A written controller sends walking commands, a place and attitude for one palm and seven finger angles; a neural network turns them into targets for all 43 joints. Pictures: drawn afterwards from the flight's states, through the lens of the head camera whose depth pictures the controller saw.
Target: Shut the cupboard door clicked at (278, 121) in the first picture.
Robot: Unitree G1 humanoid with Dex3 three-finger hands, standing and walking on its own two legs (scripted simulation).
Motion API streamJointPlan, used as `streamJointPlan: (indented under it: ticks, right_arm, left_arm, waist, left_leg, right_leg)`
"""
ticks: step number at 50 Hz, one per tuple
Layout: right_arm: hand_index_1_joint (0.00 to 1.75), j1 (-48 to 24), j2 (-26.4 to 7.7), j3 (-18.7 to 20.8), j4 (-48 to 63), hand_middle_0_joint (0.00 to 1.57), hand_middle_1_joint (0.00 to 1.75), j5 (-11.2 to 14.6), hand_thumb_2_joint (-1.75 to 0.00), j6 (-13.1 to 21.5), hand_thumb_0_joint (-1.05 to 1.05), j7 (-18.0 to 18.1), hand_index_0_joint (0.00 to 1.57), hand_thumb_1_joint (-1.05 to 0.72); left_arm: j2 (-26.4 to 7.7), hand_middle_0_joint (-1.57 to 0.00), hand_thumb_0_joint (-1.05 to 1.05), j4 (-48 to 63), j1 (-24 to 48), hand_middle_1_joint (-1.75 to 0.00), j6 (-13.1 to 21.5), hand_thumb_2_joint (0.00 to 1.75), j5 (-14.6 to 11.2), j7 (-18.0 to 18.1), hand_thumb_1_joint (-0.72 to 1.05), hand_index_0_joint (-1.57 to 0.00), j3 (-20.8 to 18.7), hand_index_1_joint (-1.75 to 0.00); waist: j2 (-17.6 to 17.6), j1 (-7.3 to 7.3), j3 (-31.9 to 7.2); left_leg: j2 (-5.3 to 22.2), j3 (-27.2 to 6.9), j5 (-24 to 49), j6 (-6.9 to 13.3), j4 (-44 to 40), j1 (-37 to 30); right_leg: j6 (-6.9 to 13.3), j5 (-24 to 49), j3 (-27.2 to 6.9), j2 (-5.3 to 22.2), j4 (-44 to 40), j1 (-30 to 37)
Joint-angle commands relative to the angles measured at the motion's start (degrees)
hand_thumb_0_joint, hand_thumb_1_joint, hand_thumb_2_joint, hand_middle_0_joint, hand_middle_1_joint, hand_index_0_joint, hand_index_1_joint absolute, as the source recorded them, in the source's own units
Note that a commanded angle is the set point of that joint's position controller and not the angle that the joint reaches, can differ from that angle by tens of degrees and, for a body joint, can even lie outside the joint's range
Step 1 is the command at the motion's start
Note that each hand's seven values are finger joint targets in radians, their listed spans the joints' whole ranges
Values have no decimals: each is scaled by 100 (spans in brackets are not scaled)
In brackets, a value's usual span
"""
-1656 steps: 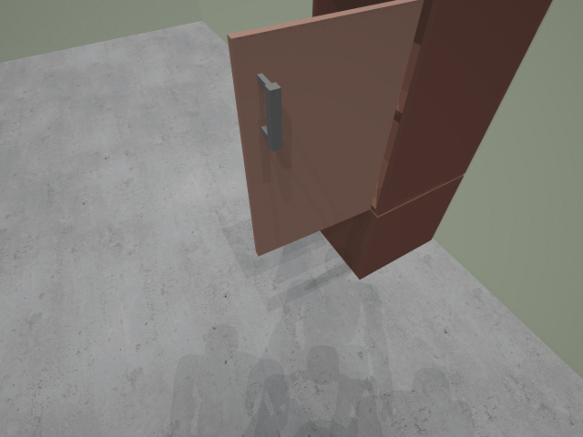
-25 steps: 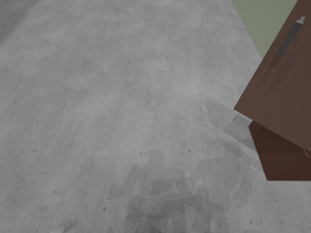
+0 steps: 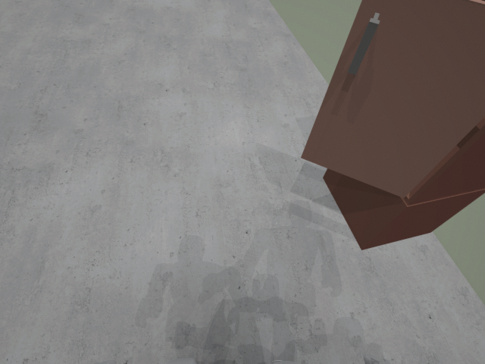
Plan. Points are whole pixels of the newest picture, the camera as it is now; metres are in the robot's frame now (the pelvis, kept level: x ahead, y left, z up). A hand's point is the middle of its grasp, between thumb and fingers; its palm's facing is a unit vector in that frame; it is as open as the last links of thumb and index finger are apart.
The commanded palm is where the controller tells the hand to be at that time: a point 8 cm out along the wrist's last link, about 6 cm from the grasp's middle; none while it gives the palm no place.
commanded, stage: turn to face it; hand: left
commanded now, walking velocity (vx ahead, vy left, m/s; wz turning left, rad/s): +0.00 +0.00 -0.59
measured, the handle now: (364, 44) +0.79 -0.22 +0.13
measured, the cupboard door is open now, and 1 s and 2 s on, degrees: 50 50 50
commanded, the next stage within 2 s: take the last steps up to it in 0.46 s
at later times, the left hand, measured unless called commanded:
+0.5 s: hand (172, 348) +0.16 +0.13 -0.14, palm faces -0.27 -0.93 -0.27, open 7.4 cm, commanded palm none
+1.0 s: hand (175, 329) +0.19 +0.13 -0.16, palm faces -0.36 -0.92 -0.15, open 7.4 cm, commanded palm none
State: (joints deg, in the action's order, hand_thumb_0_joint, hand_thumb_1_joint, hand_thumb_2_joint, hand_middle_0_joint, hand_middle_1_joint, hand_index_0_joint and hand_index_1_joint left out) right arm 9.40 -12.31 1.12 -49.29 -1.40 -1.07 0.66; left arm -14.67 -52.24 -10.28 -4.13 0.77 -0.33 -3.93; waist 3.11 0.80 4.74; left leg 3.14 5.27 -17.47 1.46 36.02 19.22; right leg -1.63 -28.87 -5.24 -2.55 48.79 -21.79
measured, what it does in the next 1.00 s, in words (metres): steps on the spot, turning right: right foot, then left foot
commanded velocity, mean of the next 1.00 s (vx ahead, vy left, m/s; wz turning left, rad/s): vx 0.14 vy -0.05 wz -0.28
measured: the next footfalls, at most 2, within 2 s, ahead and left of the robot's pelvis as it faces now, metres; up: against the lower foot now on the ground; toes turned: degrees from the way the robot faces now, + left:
right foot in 0.38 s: +0.00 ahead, -0.14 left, +0.00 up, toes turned -17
left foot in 0.78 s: +0.11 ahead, +0.07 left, +0.00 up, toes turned -12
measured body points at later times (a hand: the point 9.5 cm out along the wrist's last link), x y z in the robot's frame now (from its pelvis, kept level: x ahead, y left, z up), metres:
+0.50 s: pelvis +0.00 -0.03 +0.01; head +0.03 -0.07 +0.45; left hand +0.17 +0.18 -0.12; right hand -0.05 -0.29 -0.16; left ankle +0.00 +0.11 -0.67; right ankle -0.04 -0.12 -0.73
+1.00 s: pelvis +0.07 -0.03 +0.02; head +0.11 -0.01 +0.47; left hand +0.21 +0.18 -0.14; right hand -0.03 -0.26 -0.11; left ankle +0.07 +0.08 -0.73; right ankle +0.02 -0.18 -0.63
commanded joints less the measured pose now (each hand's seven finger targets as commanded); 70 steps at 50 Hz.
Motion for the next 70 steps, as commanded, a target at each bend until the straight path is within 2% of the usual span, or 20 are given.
streamJointPlan:
  ticks: [1, 14, 17, 18, 19, 20, 26, 34, 37, 38, 39, 40, 45, 57, 59, 61, 62, 63, 66, 70]
  right_arm:
    - [30, 323, -1213, 289, 425, 20, 30, -55, -90, 135, 0, 180, 20, -90]
    - [30, 870, -1204, 437, -85, 20, 30, -46, -90, 97, 0, 86, 20, -90]
    - [30, 726, -1233, 456, -148, 20, 30, 3, -90, 70, 0, 62, 20, -90]
    - [30, 665, -1105, 451, -128, 20, 30, 50, -90, 65, 0, 32, 20, -90]
    - [30, 604, -645, 353, 44, 20, 30, 94, -90, 48, 0, 4, 20, -90]
    - [30, 246, -574, 275, 187, 20, 30, 79, -90, -26, 0, 34, 20, -90]
    - [30, 641, -567, 285, -269, 20, 30, 35, -90, -134, 0, 8, 20, -90]
    - [30, 321, -425, 273, -147, 20, 30, -6, -90, 45, 0, -27, 20, -90]
    - [30, 1130, -460, 258, -431, 20, 30, -32, -90, 202, 0, 16, 20, -90]
    - [30, 1628, -789, 318, -591, 20, 30, -63, -90, 261, 0, 66, 20, -90]
    - [30, 2067, -1392, 459, -676, 20, 30, -152, -90, 278, 0, 93, 20, -90]
    - [30, 2149, -1589, 479, -635, 20, 30, -150, -90, 270, 0, 155, 20, -90]
    - [30, 1214, -849, 239, -389, 20, 30, -90, -90, 417, 0, 174, 20, -90]
    - [30, 1999, -752, 308, -943, 20, 30, -103, -90, 408, 0, 92, 20, -90]
    - [30, 1820, -828, 337, -971, 20, 30, -83, -90, 379, 0, 78, 20, -90]
    - [30, 1597, -734, 313, -969, 20, 30, 6, -90, 389, 0, 38, 20, -90]
    - [30, 1628, -390, 241, -896, 20, 30, 95, -90, 410, 0, -40, 20, -90]
    - [30, 1567, -131, 175, -715, 20, 30, 143, -90, 390, 0, -7, 20, -90]
    - [30, 1075, -183, 261, -795, 20, 30, 82, -90, 325, 0, 5, 20, -90]
    - [30, 1411, 145, 201, -1029, 20, 30, -15, -90, 174, 0, -34, 20, -90]
  left_arm:
    - [-581, -20, 0, 500, 118, -30, 111, 90, 46, -111, 90, -20, -240, -30]
    - [-154, -20, 0, 539, 474, -30, 129, 90, 37, -144, 90, -20, -55, -30]
    - [-244, -20, 0, 372, 17, -30, 196, 90, 40, -105, 90, -20, -74, -30]
    - [-507, -20, 0, 263, -362, -30, 248, 90, 66, -65, 90, -20, -117, -30]
    - [-1078, -20, 0, 165, -615, -30, 334, 90, 124, 18, 90, -20, -202, -30]
    - [-1336, -20, 0, 62, -816, -30, 346, 90, 62, 74, 90, -20, -236, -30]
    - [-640, -20, 0, 268, 116, -30, 407, 90, 14, 168, 90, -20, -72, -30]
    - [-760, -20, 0, -29, -211, -30, 449, 90, 96, 63, 90, -20, -165, -30]
    - [-642, -20, 0, -46, 40, -30, 422, 90, 21, 0, 90, -20, -151, -30]
    - [-320, -20, 0, 13, 33, -30, 404, 90, -1, -30, 90, -20, -90, -30]
    - [57, -20, 0, 136, -13, -30, 397, 90, -27, -84, 90, -20, -9, -30]
    - [-163, -20, 0, 340, 427, -30, 380, 90, 56, -112, 90, -20, -40, -30]
    - [-181, -20, 0, -1, 50, -30, 329, 90, 143, -285, 90, -20, -134, -30]
    - [116, -20, 0, -21, 819, -30, 443, 90, 54, -267, 90, -20, 79, -30]
    - [-25, -20, 0, -153, 436, -30, 504, 90, 51, -235, 90, -20, 41, -30]
    - [-346, -20, 0, -675, -1023, -30, 627, 90, 77, -170, 90, -20, -83, -30]
    - [-889, -20, 0, -946, -1887, -30, 712, 90, 109, -73, 90, -20, -226, -30]
    - [-1182, -20, 0, -1047, -2105, -30, 729, 90, 26, -4, 90, -20, -270, -30]
    - [-537, -20, 0, -788, -882, -30, 706, 90, -14, 96, 90, -20, -97, -30]
    - [13, -20, 0, -724, -446, -30, 859, 90, 8, 115, 90, -20, 103, -30]
  waist:
    - [-1449, -113, -530]
    - [-1609, -374, -808]
    - [-1328, -97, -931]
    - [-786, 80, -1082]
    - [880, 210, -1090]
    - [1251, 367, -869]
    - [628, -239, -671]
    - [665, -12, -432]
    - [283, -446, -363]
    - [-750, -648, -440]
    - [-2464, -762, -432]
    - [-1909, -861, -143]
    - [-1126, -229, 241]
    - [-1407, -504, 146]
    - [-1299, -279, -18]
    - [-694, 414, -820]
    - [635, 742, -1442]
    - [1410, 652, -1579]
    - [652, 196, -514]
    - [167, -325, -557]
  left_leg:
    - [1861, -1372, 2277, 531, -1817, -885]
    - [1788, -86, 2960, 564, -1266, -1600]
    - [1640, 200, 2495, 213, -725, -1131]
    - [1405, 404, 1830, -73, -154, -679]
    - [649, 748, -363, -416, 862, 706]
    - [181, 317, -2053, -515, 1986, 1321]
    - [257, -396, -453, -630, 2794, 1227]
    - [94, -117, -806, -548, 720, 601]
    - [-94, 137, 205, -467, -920, -1225]
    - [468, -672, -396, -315, -1570, -1974]
    - [1982, -2768, -1562, 170, -2293, -2275]
    - [2681, -3468, -2171, 617, -2837, -1752]
    - [1659, -1400, -399, 209, -2824, -938]
    - [1590, -20, 2129, 409, -2178, -1666]
    - [1597, 9, 2575, 350, -1742, -1492]
    - [1116, 447, 2751, 34, -132, -791]
    - [472, 769, 1008, -152, 1402, 478]
    - [-115, 268, -1912, -197, 2940, 1291]
    - [399, -531, -713, -116, 3770, 1618]
    - [435, -349, -72, -284, 2786, 931]
  right_leg:
    - [-118, -5, 211, 355, 2151, -953]
    - [-49, 316, 1043, 365, -542, -103]
    - [103, 1624, 1146, 285, -2100, 962]
    - [228, 2336, 669, 633, -2732, 1665]
    - [673, 3829, -914, 1909, -3047, 2561]
    - [1321, 5126, -1527, 2564, -2933, 2210]
    - [1090, 4364, -193, 1548, -2915, 1507]
    - [1386, 1404, -872, 1607, -3329, 1319]
    - [1000, 268, -586, 1123, -2824, 91]
    - [731, -42, -264, 642, -1882, -645]
    - [364, -487, 648, -89, -164, -1637]
    - [388, -465, 347, 176, 866, -1899]
    - [172, 1347, 257, 576, 1868, -1658]
    - [215, 1667, 1067, 593, -910, -918]
    - [353, 1521, 1175, 419, -1464, -42]
    - [523, 1978, 1021, 365, -2130, 2148]
    - [909, 1503, -425, 1561, -2502, 3473]
    - [1385, 1730, -2119, 2593, -3190, 3551]
    - [1252, 2235, -1154, 2219, -3435, 2009]
    - [1041, 3976, 419, 1678, -3458, 1320]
